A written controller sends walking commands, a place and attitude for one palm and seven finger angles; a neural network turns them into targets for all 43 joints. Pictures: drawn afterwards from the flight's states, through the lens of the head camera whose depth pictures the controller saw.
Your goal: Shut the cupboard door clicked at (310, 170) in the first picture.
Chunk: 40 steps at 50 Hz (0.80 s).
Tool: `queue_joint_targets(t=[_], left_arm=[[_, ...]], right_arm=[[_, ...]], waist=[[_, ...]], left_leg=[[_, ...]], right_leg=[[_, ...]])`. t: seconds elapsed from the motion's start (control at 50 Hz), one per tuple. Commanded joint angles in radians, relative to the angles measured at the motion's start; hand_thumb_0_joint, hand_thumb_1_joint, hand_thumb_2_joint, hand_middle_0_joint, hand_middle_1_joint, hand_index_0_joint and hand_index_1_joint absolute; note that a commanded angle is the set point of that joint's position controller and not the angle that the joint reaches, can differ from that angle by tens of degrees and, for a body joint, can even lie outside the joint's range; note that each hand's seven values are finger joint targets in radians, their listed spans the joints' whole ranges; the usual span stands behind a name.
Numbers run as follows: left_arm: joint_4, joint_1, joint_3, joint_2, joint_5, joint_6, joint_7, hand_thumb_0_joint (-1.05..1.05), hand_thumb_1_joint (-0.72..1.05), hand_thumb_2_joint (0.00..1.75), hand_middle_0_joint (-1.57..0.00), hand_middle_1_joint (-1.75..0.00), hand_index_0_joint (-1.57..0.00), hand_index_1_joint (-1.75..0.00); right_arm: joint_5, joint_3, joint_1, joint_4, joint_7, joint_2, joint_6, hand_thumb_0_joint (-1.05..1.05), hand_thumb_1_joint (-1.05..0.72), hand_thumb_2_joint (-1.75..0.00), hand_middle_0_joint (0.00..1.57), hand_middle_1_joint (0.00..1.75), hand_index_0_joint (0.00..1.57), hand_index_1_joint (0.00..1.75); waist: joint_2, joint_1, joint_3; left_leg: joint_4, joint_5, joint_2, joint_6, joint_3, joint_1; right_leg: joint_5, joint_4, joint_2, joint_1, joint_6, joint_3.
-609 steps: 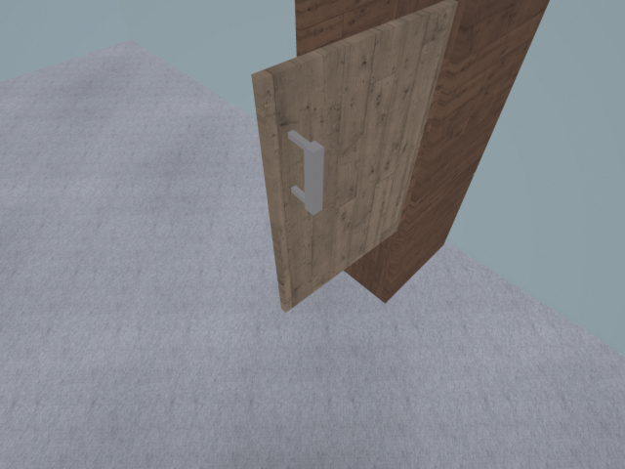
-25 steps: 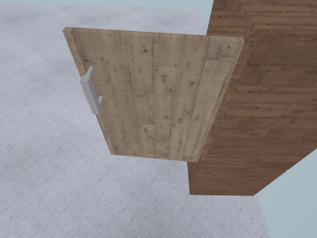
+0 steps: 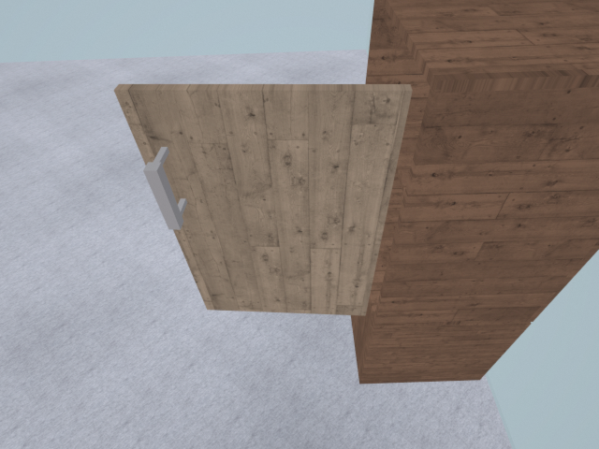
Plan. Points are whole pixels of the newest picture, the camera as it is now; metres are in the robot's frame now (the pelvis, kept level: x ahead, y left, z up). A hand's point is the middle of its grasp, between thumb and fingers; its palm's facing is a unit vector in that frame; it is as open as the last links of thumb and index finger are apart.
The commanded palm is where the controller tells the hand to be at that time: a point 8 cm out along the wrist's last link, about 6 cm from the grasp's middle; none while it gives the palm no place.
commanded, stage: come to a stop and stand still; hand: left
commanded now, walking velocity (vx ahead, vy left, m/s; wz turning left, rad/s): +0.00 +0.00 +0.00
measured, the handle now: (169, 189) +0.48 +0.24 +0.09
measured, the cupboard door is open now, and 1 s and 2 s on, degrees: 85 85 85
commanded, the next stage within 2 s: look again from close up in 0.26 s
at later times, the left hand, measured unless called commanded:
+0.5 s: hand out of the picture -0.01 +0.15 -0.17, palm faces +0.00 -0.98 -0.19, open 7.3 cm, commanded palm none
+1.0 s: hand out of the picture +0.03 +0.17 -0.17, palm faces +0.09 -0.97 -0.20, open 7.3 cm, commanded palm +0.10 +0.21 -0.07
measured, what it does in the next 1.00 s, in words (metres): stands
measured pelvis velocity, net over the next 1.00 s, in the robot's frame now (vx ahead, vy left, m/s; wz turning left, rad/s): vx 0.01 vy -0.01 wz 0.00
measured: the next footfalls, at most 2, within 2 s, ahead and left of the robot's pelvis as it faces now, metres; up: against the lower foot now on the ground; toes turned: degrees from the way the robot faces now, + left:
none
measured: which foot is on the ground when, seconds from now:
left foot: down 0.00-1.00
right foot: down 0.00-1.00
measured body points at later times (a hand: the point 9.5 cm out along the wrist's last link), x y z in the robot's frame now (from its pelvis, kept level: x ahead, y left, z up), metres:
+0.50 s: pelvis +0.00 -0.01 +0.00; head +0.02 -0.02 +0.45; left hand -0.01 +0.21 -0.15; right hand -0.04 -0.22 -0.16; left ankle -0.04 +0.10 -0.74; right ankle +0.01 -0.10 -0.74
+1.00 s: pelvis +0.01 -0.01 +0.00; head +0.03 -0.01 +0.45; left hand +0.02 +0.22 -0.15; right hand +0.02 -0.23 -0.16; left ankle -0.04 +0.10 -0.73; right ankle +0.01 -0.10 -0.74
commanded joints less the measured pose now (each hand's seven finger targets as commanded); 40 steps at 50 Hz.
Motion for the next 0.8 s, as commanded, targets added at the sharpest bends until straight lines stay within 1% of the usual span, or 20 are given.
queue_joint_targets(t=[0.0,0.02,0.04,0.06,0.08,0.1,0.14,0.18,0.22,0.26,0.32,0.38,0.42,0.44,0.48,0.54,0.56,0.6,0.68,0.78], left_arm=[[-0.045,0.022,0.028,0.130,-0.003,-0.014,-0.003,0.00,0.90,0.90,-0.20,-0.30,-0.20,-0.30],[-0.043,0.031,0.028,0.131,-0.004,-0.015,-0.004,0.00,0.90,0.90,-0.20,-0.30,-0.20,-0.30],[-0.040,0.034,0.028,0.131,-0.004,-0.016,-0.004,0.00,0.90,0.90,-0.20,-0.30,-0.20,-0.30],[-0.035,0.042,0.028,0.131,-0.005,-0.017,-0.004,0.00,0.90,0.90,-0.20,-0.30,-0.20,-0.30],[-0.031,0.046,0.027,0.130,-0.005,-0.019,-0.004,0.00,0.90,0.90,-0.20,-0.30,-0.20,-0.30],[-0.024,0.050,0.027,0.126,-0.006,-0.019,-0.005,0.00,0.90,0.90,-0.20,-0.30,-0.20,-0.30],[-0.012,0.060,0.026,0.124,-0.006,-0.023,-0.004,0.00,0.90,0.90,-0.20,-0.30,-0.20,-0.30],[0.002,0.070,0.024,0.120,-0.008,-0.028,-0.003,0.00,0.90,0.90,-0.20,-0.30,-0.20,-0.30],[0.016,0.076,0.022,0.113,-0.009,-0.029,-0.002,0.00,0.90,0.90,-0.20,-0.30,-0.20,-0.30],[0.031,0.085,0.020,0.107,-0.009,-0.031,-0.001,0.00,0.90,0.90,-0.20,-0.30,-0.20,-0.30],[0.046,0.091,0.019,0.095,-0.009,-0.030,0.001,0.00,0.90,0.90,-0.20,-0.30,-0.20,-0.30],[0.059,0.100,0.018,0.091,-0.009,-0.031,0.003,0.00,0.90,0.90,-0.20,-0.30,-0.20,-0.30],[0.061,0.098,0.018,0.084,-0.008,-0.030,0.004,0.00,0.90,0.90,-0.20,-0.30,-0.20,-0.30],[0.063,0.101,0.020,0.082,-0.007,-0.031,0.005,0.00,0.90,0.90,-0.20,-0.30,-0.20,-0.30],[0.068,0.102,0.019,0.080,-0.007,-0.029,0.005,0.00,0.90,0.90,-0.20,-0.30,-0.20,-0.30],[0.069,0.103,0.019,0.079,-0.007,-0.029,0.006,0.00,0.90,0.90,-0.20,-0.30,-0.20,-0.30],[0.069,0.104,0.020,0.077,-0.006,-0.030,0.006,0.00,0.90,0.90,-0.20,-0.30,-0.20,-0.30],[0.067,0.100,0.020,0.075,-0.005,-0.028,0.006,0.00,0.90,0.90,-0.20,-0.30,-0.20,-0.30],[0.063,0.101,0.023,0.081,-0.005,-0.031,0.006,0.00,0.90,0.90,-0.20,-0.30,-0.20,-0.30],[0.058,0.096,0.024,0.085,-0.004,-0.031,0.007,0.00,0.90,0.90,-0.20,-0.30,-0.20,-0.30]], right_arm=[[0.002,-0.005,0.073,-0.017,0.004,-0.068,-0.011,0.00,-0.90,-0.90,0.20,0.30,0.20,0.30],[0.001,-0.004,0.076,-0.011,0.006,-0.074,-0.012,0.00,-0.90,-0.90,0.20,0.30,0.20,0.30],[0.002,-0.003,0.081,-0.006,0.007,-0.073,-0.013,0.00,-0.90,-0.90,0.20,0.30,0.20,0.30],[0.002,-0.001,0.086,0.002,0.007,-0.076,-0.014,0.00,-0.90,-0.90,0.20,0.30,0.20,0.30],[0.003,0.000,0.094,0.008,0.008,-0.072,-0.015,0.00,-0.90,-0.90,0.20,0.30,0.20,0.30],[0.003,0.001,0.094,0.019,0.006,-0.064,-0.015,0.00,-0.90,-0.90,0.20,0.30,0.20,0.30],[0.006,0.004,0.100,0.032,0.006,-0.064,-0.019,0.00,-0.90,-0.90,0.20,0.30,0.20,0.30],[0.007,0.006,0.111,0.053,0.004,-0.060,-0.023,0.00,-0.90,-0.90,0.20,0.30,0.20,0.30],[0.009,0.008,0.115,0.072,0.002,-0.054,-0.025,0.00,-0.90,-0.90,0.20,0.30,0.20,0.30],[0.009,0.009,0.125,0.087,0.000,-0.048,-0.026,0.00,-0.90,-0.90,0.20,0.30,0.20,0.30],[0.011,0.010,0.130,0.108,-0.004,-0.040,-0.028,0.00,-0.90,-0.90,0.20,0.30,0.20,0.30],[0.012,0.010,0.132,0.121,-0.006,-0.031,-0.029,0.00,-0.90,-0.90,0.20,0.30,0.20,0.30],[0.012,0.010,0.134,0.127,-0.008,-0.028,-0.028,0.00,-0.90,-0.90,0.20,0.30,0.20,0.30],[0.012,0.009,0.133,0.129,-0.009,-0.024,-0.029,0.00,-0.90,-0.90,0.20,0.30,0.20,0.30],[0.012,0.009,0.132,0.131,-0.010,-0.020,-0.028,0.00,-0.90,-0.90,0.20,0.30,0.20,0.30],[0.012,0.007,0.128,0.133,-0.012,-0.017,-0.027,0.00,-0.90,-0.90,0.20,0.30,0.20,0.30],[0.011,0.008,0.129,0.133,-0.013,-0.018,-0.028,0.00,-0.90,-0.90,0.20,0.30,0.20,0.30],[0.012,0.005,0.122,0.132,-0.014,-0.012,-0.028,0.00,-0.90,-0.90,0.20,0.30,0.20,0.30],[0.012,0.003,0.115,0.126,-0.014,-0.021,-0.029,0.00,-0.90,-0.90,0.20,0.30,0.20,0.30],[0.011,0.000,0.100,0.125,-0.014,-0.030,-0.028,0.00,-0.90,-0.90,0.20,0.30,0.20,0.30]], waist=[[-0.074,-0.007,0.118],[-0.073,-0.005,0.111],[-0.088,-0.005,0.106],[-0.080,-0.004,0.094],[-0.090,-0.004,0.081],[-0.068,-0.002,0.085],[-0.058,0.000,0.068],[-0.059,0.000,0.045],[-0.050,0.005,0.048],[-0.062,0.004,0.041],[-0.044,0.006,0.055],[-0.044,0.009,0.041],[-0.049,0.009,0.064],[-0.050,0.009,0.055],[-0.029,0.011,0.060],[-0.030,0.009,0.066],[-0.042,0.010,0.058],[-0.030,0.010,0.067],[-0.051,0.008,0.046],[-0.057,0.009,0.049]], left_leg=[[-0.141,0.006,0.090,0.013,-0.105,-0.113],[-0.142,0.003,0.089,0.014,-0.103,-0.110],[-0.140,0.007,0.088,0.014,-0.102,-0.111],[-0.139,0.015,0.087,0.013,-0.101,-0.103],[-0.141,0.024,0.087,0.013,-0.101,-0.098],[-0.151,0.020,0.089,0.015,-0.100,-0.097],[-0.147,0.045,0.090,0.012,-0.101,-0.098],[-0.144,0.085,0.095,0.009,-0.100,-0.084],[-0.148,0.097,0.099,0.009,-0.100,-0.091],[-0.147,0.118,0.100,0.007,-0.101,-0.088],[-0.152,0.144,0.107,0.006,-0.102,-0.089],[-0.145,0.164,0.108,0.004,-0.099,-0.078],[-0.149,0.160,0.109,0.004,-0.100,-0.089],[-0.147,0.170,0.109,0.003,-0.099,-0.081],[-0.149,0.167,0.110,0.003,-0.097,-0.081],[-0.146,0.178,0.111,0.002,-0.098,-0.076],[-0.144,0.184,0.112,0.002,-0.098,-0.072],[-0.150,0.190,0.114,0.004,-0.098,-0.068],[-0.141,0.215,0.113,0.002,-0.098,-0.055],[-0.144,0.228,0.115,0.002,-0.098,-0.041]], right_leg=[[-0.103,-0.181,-0.109,-0.051,-0.040,0.163],[-0.116,-0.183,-0.107,-0.051,-0.037,0.166],[-0.120,-0.187,-0.108,-0.046,-0.035,0.167],[-0.115,-0.188,-0.109,-0.041,-0.035,0.172],[-0.102,-0.186,-0.110,-0.030,-0.034,0.167],[-0.102,-0.190,-0.109,-0.030,-0.036,0.164],[-0.062,-0.182,-0.113,-0.007,-0.035,0.164],[0.010,-0.169,-0.116,0.018,-0.037,0.158],[0.049,-0.159,-0.115,0.035,-0.036,0.147],[0.086,-0.151,-0.117,0.048,-0.037,0.146],[0.132,-0.139,-0.115,0.052,-0.036,0.132],[0.178,-0.133,-0.121,0.071,-0.035,0.127],[0.175,-0.133,-0.119,0.063,-0.035,0.122],[0.189,-0.130,-0.119,0.067,-0.035,0.124],[0.181,-0.133,-0.119,0.066,-0.034,0.121],[0.202,-0.132,-0.119,0.063,-0.035,0.123],[0.213,-0.130,-0.120,0.069,-0.034,0.119],[0.217,-0.131,-0.117,0.063,-0.032,0.117],[0.267,-0.126,-0.123,0.078,-0.032,0.118],[0.284,-0.128,-0.123,0.074,-0.030,0.118]])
